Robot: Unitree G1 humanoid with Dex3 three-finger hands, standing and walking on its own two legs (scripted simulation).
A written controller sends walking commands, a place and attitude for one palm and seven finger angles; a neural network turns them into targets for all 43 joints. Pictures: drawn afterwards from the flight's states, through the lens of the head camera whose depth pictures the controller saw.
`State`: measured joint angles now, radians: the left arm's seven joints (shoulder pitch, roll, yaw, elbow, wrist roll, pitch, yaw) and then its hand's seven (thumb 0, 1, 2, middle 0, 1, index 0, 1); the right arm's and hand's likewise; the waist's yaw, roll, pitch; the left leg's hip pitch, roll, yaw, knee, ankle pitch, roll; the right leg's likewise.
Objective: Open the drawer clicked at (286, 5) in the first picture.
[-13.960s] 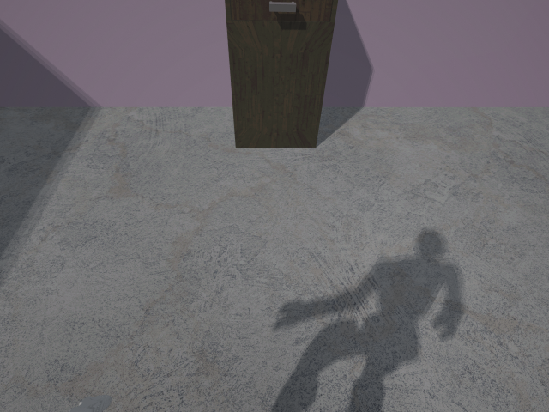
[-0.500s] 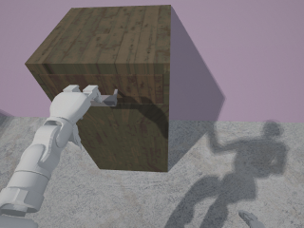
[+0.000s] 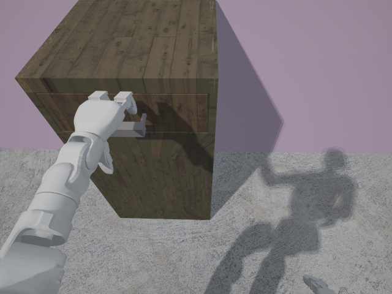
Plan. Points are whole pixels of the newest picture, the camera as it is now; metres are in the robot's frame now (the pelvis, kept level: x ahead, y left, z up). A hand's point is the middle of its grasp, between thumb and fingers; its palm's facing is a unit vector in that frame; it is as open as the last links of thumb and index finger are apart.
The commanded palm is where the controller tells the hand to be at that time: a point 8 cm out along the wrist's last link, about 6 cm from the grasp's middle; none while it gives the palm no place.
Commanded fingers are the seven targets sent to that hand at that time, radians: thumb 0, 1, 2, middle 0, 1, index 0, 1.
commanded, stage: move the hooked fingers above the handle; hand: left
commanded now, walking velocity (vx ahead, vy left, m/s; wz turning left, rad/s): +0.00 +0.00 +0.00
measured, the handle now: (125, 122) +0.51 +0.23 +0.02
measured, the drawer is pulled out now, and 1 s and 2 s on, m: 0.00 0.00 0.00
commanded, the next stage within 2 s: none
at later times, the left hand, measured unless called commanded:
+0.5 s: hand (128, 114) +0.48 +0.19 +0.09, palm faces +0.09 -0.04 -0.99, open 13.7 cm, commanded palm +0.44 +0.24 +0.13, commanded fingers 0.00 -0.50 0.30 -0.30 -1.20 -0.30 -1.20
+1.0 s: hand (122, 119) +0.47 +0.20 +0.08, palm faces +0.04 -0.04 -1.00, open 13.8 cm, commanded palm +0.46 +0.23 +0.14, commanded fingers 0.00 -0.50 0.30 -0.30 -1.20 -0.30 -1.20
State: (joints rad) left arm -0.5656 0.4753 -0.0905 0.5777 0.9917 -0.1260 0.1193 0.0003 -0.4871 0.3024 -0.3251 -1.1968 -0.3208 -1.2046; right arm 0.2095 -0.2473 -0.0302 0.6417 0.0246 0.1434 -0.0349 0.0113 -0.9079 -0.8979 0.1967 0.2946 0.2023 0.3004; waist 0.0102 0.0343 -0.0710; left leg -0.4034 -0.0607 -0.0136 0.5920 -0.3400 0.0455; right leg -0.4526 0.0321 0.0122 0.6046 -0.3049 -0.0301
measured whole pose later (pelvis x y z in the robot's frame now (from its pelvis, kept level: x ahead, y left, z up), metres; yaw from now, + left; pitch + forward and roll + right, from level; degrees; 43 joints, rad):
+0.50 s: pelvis +0.00 +0.00 -0.01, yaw -2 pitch +14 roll +0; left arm -0.78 0.47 -0.06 0.85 1.06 -0.12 0.26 0.00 -0.48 0.30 -0.44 -1.29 -0.33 -1.22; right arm 0.31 -0.26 -0.04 0.67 0.01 0.16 -0.01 0.01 -0.91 -0.90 0.20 0.29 0.20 0.30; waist -0.06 0.04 -0.10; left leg -0.54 -0.05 0.01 0.66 -0.36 0.05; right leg -0.59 0.04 0.03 0.65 -0.31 -0.02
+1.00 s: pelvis -0.01 -0.01 -0.01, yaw +0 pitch +14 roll +0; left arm -0.83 0.53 -0.08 0.91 1.03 -0.17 0.21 0.00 -0.49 0.30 -0.33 -1.20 -0.32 -1.21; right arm 0.32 -0.29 -0.05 0.67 0.02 0.12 -0.05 0.01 -0.91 -0.90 0.20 0.29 0.20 0.30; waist -0.08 0.02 -0.10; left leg -0.57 -0.05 -0.03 0.67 -0.35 0.03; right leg -0.60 0.05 -0.01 0.65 -0.29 -0.04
